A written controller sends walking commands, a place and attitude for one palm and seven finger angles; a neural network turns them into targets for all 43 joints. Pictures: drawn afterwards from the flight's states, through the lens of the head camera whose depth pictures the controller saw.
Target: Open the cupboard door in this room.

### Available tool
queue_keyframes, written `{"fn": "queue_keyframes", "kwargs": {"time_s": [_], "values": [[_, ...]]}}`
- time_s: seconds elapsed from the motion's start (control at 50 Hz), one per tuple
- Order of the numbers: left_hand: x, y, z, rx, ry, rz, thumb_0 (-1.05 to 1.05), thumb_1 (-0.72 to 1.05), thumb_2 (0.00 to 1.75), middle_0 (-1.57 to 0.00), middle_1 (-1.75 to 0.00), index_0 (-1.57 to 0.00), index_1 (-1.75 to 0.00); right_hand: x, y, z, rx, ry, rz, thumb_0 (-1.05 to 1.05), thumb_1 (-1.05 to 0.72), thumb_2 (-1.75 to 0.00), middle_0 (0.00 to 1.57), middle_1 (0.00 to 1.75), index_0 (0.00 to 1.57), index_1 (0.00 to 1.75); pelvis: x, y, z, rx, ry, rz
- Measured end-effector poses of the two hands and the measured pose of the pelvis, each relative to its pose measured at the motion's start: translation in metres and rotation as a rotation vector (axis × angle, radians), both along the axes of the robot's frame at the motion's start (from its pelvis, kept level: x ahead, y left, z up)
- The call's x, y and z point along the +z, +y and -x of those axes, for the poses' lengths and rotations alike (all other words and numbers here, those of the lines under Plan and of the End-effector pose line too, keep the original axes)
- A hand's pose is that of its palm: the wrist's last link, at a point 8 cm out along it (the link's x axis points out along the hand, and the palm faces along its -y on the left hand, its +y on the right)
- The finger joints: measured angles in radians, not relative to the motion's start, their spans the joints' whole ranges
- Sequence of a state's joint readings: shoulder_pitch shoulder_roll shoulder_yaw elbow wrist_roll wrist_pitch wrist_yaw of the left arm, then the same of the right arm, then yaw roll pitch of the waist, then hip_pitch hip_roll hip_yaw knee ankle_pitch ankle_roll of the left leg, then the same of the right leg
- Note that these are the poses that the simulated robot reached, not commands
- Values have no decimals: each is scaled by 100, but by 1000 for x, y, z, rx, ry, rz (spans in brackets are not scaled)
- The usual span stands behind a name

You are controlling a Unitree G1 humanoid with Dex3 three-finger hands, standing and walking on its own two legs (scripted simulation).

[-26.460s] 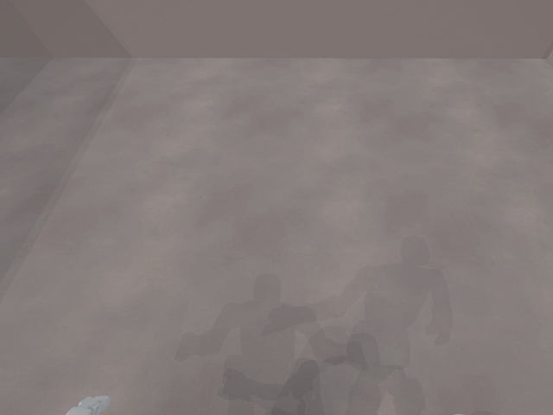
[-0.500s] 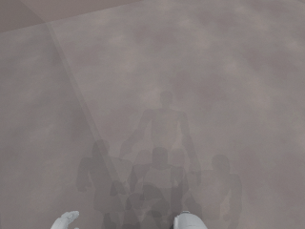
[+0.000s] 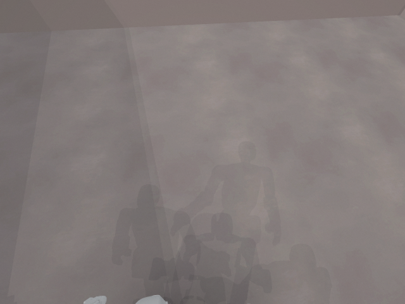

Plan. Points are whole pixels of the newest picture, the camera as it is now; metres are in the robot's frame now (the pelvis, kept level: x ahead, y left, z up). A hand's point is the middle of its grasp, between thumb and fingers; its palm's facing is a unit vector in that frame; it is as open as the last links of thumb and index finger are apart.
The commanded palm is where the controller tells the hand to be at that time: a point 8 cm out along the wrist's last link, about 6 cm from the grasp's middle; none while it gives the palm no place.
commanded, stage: turn to face it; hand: left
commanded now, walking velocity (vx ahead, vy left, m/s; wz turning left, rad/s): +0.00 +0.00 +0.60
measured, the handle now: out of the picture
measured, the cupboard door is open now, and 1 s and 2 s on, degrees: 0 0 0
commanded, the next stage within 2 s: none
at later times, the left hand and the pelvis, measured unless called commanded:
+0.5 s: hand out of the picture +0.04 +0.19 -0.13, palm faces +0.27 -0.92 -0.27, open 7.4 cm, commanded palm none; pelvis -0.02 -0.04 +0.02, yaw +17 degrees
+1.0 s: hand out of the picture -0.15 +0.15 -0.16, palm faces +0.60 -0.76 -0.26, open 7.4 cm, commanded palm none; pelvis -0.05 -0.05 +0.01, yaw +37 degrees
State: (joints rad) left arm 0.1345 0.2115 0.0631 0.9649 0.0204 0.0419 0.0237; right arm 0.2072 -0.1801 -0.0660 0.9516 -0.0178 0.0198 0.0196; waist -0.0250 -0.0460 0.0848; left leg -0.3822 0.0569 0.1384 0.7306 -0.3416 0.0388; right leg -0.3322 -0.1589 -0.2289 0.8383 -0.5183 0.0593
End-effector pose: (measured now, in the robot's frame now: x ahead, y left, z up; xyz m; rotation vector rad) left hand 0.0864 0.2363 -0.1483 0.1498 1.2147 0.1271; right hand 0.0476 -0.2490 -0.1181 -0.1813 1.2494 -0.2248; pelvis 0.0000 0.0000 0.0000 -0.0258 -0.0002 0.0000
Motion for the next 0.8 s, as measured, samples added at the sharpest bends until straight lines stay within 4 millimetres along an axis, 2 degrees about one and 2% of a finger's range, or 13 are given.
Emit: {"fn": "queue_keyframes", "kwargs": {"time_s": [0.06,0.14,0.22,0.28,0.38,0.46,0.52,0.56,0.66,0.74,0.8], "values": [[6,24,23,48,64,-32,1,91,90,-20,-30,-20,-30,11,5,-17,44,-24,26,0,-91,-90,20,29,20,30,7,6,1,26,12,9],[21,44,44,102,83,-58,1,91,90,-20,-30,-20,-30,22,10,-31,103,-20,34,0,-91,-90,20,30,20,30,19,10,1,64,23,11],[31,52,58,146,77,-78,1,91,90,-20,-30,-19,-30,27,12,-43,148,-25,27,0,-91,-90,20,30,20,30,25,9,2,107,25,11],[35,49,63,174,62,-86,1,91,90,-20,-30,-19,-30,27,10,-50,178,-29,18,0,-91,-90,20,30,20,30,26,4,3,142,22,8],[40,31,64,208,15,-88,1,91,90,-20,-30,-19,-30,21,-1,-58,223,-30,0,0,-91,-90,20,30,20,30,24,-12,8,205,18,-1],[44,8,62,233,-37,-92,1,91,90,-20,-30,-20,-30,10,-17,-62,260,-21,-18,0,-90,-90,20,30,20,30,20,-31,13,262,19,-9],[47,-13,67,259,-81,-108,1,91,90,-20,-30,-20,-30,-3,-33,-68,288,-16,-37,0,-90,-90,20,30,20,30,13,-50,15,303,24,-26],[50,-27,79,280,-86,-118,1,91,90,-20,-30,-20,-30,-7,-41,-74,307,-10,-45,0,-91,-90,20,30,20,30,12,-59,18,331,12,-27],[60,-53,115,362,-42,-111,1,91,90,-20,-30,-20,-30,-2,-50,-87,377,7,-54,0,-91,-90,20,30,20,30,23,-72,19,404,-1,-53],[59,-66,141,426,-13,-98,1,90,90,-20,-30,-20,-30,0,-49,-94,438,36,-48,0,-91,-90,20,29,20,30,26,-76,20,465,4,-63],[55,-71,163,478,11,-84,1,90,90,-20,-30,-20,-30,1,-40,-101,492,62,-37,0,-91,-90,19,29,20,30,26,-75,23,508,12,-66]]}}
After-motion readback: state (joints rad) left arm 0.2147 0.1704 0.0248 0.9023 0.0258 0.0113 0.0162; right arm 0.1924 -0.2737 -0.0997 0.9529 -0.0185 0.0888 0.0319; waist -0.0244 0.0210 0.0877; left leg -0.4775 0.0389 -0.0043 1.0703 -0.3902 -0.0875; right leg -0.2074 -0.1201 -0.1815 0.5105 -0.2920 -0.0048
